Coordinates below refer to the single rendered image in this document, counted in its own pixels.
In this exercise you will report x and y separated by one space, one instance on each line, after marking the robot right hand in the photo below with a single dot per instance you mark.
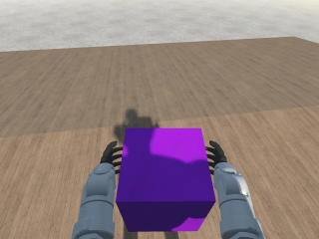
218 156

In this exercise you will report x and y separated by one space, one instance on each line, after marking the robot right forearm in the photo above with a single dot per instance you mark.
238 219

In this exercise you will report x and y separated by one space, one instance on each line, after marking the robot left hand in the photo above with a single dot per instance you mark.
108 156

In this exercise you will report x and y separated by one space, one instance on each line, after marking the robot left forearm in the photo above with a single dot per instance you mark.
97 204

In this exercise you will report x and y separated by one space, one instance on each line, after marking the carton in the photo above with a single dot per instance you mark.
164 183

